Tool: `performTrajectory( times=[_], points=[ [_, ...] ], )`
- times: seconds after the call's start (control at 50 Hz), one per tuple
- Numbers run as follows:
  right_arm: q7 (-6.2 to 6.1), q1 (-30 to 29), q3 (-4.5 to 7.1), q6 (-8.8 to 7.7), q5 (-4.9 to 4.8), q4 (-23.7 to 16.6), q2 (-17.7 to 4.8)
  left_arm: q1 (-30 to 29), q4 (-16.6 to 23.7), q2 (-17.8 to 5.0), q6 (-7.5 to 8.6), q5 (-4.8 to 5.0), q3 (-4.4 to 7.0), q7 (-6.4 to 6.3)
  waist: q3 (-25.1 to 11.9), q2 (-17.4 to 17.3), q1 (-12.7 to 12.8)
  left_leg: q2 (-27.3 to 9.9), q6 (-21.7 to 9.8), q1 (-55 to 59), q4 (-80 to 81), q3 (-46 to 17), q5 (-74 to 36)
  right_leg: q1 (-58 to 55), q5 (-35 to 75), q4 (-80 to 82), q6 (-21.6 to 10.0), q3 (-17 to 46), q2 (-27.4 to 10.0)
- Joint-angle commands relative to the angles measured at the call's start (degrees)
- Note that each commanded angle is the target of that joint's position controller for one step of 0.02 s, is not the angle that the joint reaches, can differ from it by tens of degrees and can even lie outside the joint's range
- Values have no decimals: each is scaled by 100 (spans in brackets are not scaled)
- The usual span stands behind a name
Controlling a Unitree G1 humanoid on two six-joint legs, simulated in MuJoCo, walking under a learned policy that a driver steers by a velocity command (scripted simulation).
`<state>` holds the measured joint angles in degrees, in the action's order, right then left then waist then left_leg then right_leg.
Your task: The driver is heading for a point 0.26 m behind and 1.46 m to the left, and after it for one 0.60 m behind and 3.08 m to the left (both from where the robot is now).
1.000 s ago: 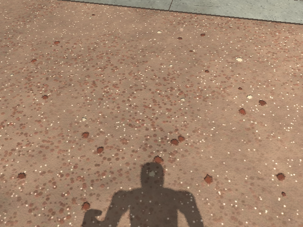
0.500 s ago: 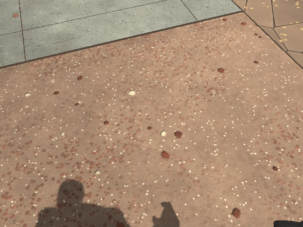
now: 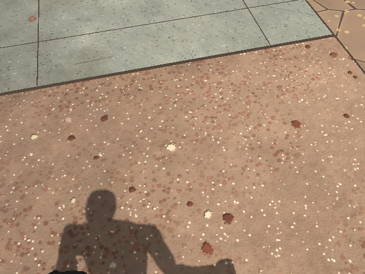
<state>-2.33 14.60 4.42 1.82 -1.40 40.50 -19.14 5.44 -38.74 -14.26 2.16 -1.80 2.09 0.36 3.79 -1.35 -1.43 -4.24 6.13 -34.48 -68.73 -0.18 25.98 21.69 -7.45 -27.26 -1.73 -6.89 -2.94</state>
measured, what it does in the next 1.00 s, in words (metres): walks ahead, turning left: left foot, then right foot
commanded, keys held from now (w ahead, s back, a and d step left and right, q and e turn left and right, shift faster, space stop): w+q+shift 1.00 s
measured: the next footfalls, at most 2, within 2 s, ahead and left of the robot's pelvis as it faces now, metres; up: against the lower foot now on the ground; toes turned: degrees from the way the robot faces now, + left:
left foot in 0.26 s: +0.10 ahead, +0.15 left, +0.00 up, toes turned +20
right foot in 0.66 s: +0.58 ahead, +0.12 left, +0.00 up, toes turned +41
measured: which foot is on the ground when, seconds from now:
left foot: up 0.00-0.24, down 0.26-0.66, up 0.68-1.00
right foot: down 0.00-0.26, up 0.28-0.64, down 0.66-1.00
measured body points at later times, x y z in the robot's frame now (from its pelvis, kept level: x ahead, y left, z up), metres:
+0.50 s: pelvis +0.21 +0.10 +0.01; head +0.23 +0.14 +0.45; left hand +0.36 +0.41 -0.05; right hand +0.28 -0.16 -0.10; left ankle +0.07 +0.13 -0.73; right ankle +0.41 +0.00 -0.68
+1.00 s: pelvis +0.55 +0.29 -0.01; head +0.55 +0.33 +0.43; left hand +0.29 +0.44 -0.15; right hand +0.90 +0.36 -0.05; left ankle +0.56 +0.52 -0.66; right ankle +0.55 +0.09 -0.73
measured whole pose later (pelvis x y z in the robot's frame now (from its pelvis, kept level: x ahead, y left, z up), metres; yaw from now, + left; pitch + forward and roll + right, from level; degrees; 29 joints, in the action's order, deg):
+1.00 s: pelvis +0.55 +0.29 -0.01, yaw +55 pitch +0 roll -5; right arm 2.2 4.0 2.8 -0.8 -2.3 29.9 -18.8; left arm 24.3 -51.1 -19.3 5.2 -0.7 5.2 -0.2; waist 2.5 -1.9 6.4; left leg -8.5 -3.4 -49.2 -60.3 0.8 2.5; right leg -8.9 -22.8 -14.8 2.8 -14.1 1.3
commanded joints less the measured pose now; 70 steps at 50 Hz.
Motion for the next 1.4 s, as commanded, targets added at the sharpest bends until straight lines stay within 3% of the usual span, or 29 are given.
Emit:
performTrajectory(
  times=[0.02, 0.2, 0.24, 0.26, 0.28, 0.3, 0.32, 0.38, 0.5, 0.58, 0.62, 0.66, 0.68, 0.7, 0.72, 0.76, 0.84, 1.0, 1.06, 1.1, 1.12, 1.14, 1.16, 1.18, 1.2, 1.22, 1.28, 1.36, 1.4],
  points=[
    [48, 639, 28, 102, 48, -299, -37, -441, 289, -839, 148, 15, 297, -113, -1037, 748, -189, -453, -132, 575, 792, -160, -936, -409, 1018, 1348, -1189, 706, -1645],
    [394, -39, 152, 101, -60, -371, -414, -337, -57, -1361, 147, 425, 554, 43, -368, 557, -230, -401, -1104, 943, 2496, 617, -446, -1389, -2614, 1795, -597, 368, -1892],
    [375, 724, 204, 56, -60, 24, -399, -622, -38, -1142, 74, 432, 495, 51, -174, 39, -583, -10, -1350, 1960, 3303, 1093, -549, -892, -2623, 697, -365, -275, -1409],
    [331, 1703, 365, 11, -56, 422, -698, -676, -9, -816, 63, 323, 399, 46, -238, -844, -888, 248, -1592, 2971, 3680, 801, -310, -242, -1925, -1214, -185, -767, -844],
    [351, 2083, 424, -96, -61, 413, -1164, -883, 229, -411, 104, 179, 246, 59, 319, -2153, -821, -526, -2159, 3592, 4033, -1365, -527, 1982, -2706, -3885, 95, -629, -259],
    [478, 1797, 368, -419, 5, 8, -1433, -1235, 725, -479, 296, 253, 212, 75, 156, -2399, -592, -1157, -2936, 4054, 5563, -4441, 905, 3811, -2846, -4752, 186, 560, 633],
    [530, 1517, 295, -605, -2, -172, -1085, -1448, 787, -913, 505, 415, 270, 173, 111, -1307, -601, -1624, -2931, 4422, 5897, -4606, 928, 4319, -2400, -4895, 54, 1027, 281],
    [391, 1083, 118, -595, -39, -361, -732, -1203, 544, -906, 701, 195, 275, 285, -67, -168, -146, -1260, -2493, 3730, 5493, -3366, 131, 3356, -1312, -3617, 80, 1196, -46],
    [-41, 1155, 99, -465, -48, -319, -716, -2021, 733, -409, 603, 263, 139, 397, 189, -291, -281, -389, -2015, 2345, 5813, -1879, -1067, 1383, 687, -842, 481, 707, 577],
    [-73, 1176, 135, -479, -119, -191, -638, -1772, 771, -729, 624, 393, 265, 353, 155, -758, -120, -541, -1709, 2361, 5678, -2047, -1471, 354, 940, -226, 435, 1035, 432],
    [-56, 1019, 172, -427, -40, -250, -691, -932, 589, -1061, 617, 437, 437, 240, -337, -948, 320, -502, -1529, 2600, 4846, -2022, -3188, -588, 339, -298, 321, 904, 507],
    [53, 535, 30, -411, 240, -580, -396, 1696, 87, -1401, 495, 424, 606, 47, -2149, -667, 1588, 122, -1120, 1034, 1664, -1667, -3456, -4122, -729, -1112, 53, 1441, -237],
    [98, 1502, -217, -510, 23, -808, 691, 2136, -39, -1793, 452, 147, 612, 93, -3107, 2102, 831, 794, -911, -736, -653, -1375, 576, -5611, -3798, 250, -724, 4797, -1736],
    [101, 1541, -216, -549, -375, -795, 198, 1592, 101, -1453, 489, 117, 518, 167, -2596, 2803, 702, 488, -941, -1461, -1566, -1238, 278, -5090, -5120, 1423, -886, 6337, -2024],
    [103, 914, -118, -529, -369, -803, -204, 1067, 151, -1018, 443, 211, 433, 122, -1519, 2106, 798, 209, -946, -1788, -1810, -879, -246, -4239, -4621, 1462, -775, 5325, -1901],
    [156, 158, -74, -499, -42, -883, -287, 904, -100, -853, 373, 133, 407, 62, -749, 551, 614, -255, -1021, -1159, -1322, -714, -703, -2651, -2310, 1308, -630, 3544, -1515],
    [299, -75, -116, -224, -162, -1077, 64, 622, -472, -516, 466, 216, 305, 8, -22, 685, 178, -742, -996, -1018, -727, -707, -723, -1560, -933, 1690, -568, 1858, -1343],
    [576, -1413, -194, -339, -74, -1379, -55, 995, -605, -1223, 432, 117, 362, -70, 680, -129, 382, -371, -1071, -885, 1606, 354, -2921, -1837, 1140, 2147, -268, -551, -878],
    [665, -1250, -28, -393, -149, -1379, -399, 1210, -576, -1828, 290, 124, 464, -115, 153, 503, 17, 414, -1322, 328, 2109, 1143, -2455, -2591, 5808, 1086, -161, -830, -1033],
    [620, 609, 305, -289, -219, -940, -989, 901, -391, -2065, 143, 178, 542, -133, -801, 932, -1036, 818, -1641, 2462, 2103, 1156, -1635, -2253, 7456, -1267, -256, -734, -1217],
    [512, 1998, 541, -210, -210, -482, -1362, 646, -280, -1843, 181, 218, 482, -135, -1248, 506, -1656, 751, -1938, 4578, 2775, 573, -1936, -917, 5799, -3321, -83, -650, -875],
    [425, 1863, 564, -137, -196, -326, -1630, 661, -113, -680, 396, 88, 163, -91, -734, -1725, -1022, 139, -2353, 5412, 3026, -875, -2745, 1087, -1847, -6266, 170, -440, 538],
    [474, 1191, 371, -360, 27, -812, -1593, 1391, 447, -543, 720, 300, -3, 17, -2431, -2168, -140, -1034, -3650, 6470, 4591, -4769, 415, 2691, -2478, -7121, 101, 1277, 809],
    [489, 1245, 332, -480, 54, -920, -1036, 455, 523, -1245, 890, 402, 102, 44, -2171, -776, -638, -1087, -3174, 5956, 5462, -5251, 1680, 2767, -1697, -6489, -141, 1678, 415],
    [517, 1135, 299, -618, 111, -775, -962, 21, 682, -1165, 910, 508, 109, 15, -1050, 6, -359, -1024, -2936, 4837, 5765, -5030, 1382, 2789, -1438, -5826, -163, 1560, 330],
    [532, 789, 238, -733, 112, -758, -799, 113, 551, -1004, 847, 381, 63, -46, -773, 700, -32, -869, -2747, 3952, 5619, -4529, 730, 2296, -1232, -5254, -108, 1661, 35],
    [406, 146, 139, -752, 91, -775, -559, 476, 375, -987, 558, 174, 127, -20, -130, 411, 486, -158, -2659, 2174, 5581, -3158, -374, 1389, -1067, -4102, 243, 1678, -189],
    [152, 306, 124, -669, -29, -573, -511, -829, 796, -501, 489, 32, -27, 13, 353, 253, 45, 484, -2331, 922, 5610, -1980, -1314, 705, 513, -1792, 588, 1110, 57],
    [126, 489, 197, -612, -46, -453, -667, -1216, 965, -385, 517, 111, -30, 78, 235, 68, -244, 564, -2039, 564, 5549, -1874, -948, -85, 1420, -912, 632, 922, 322]
  ],
)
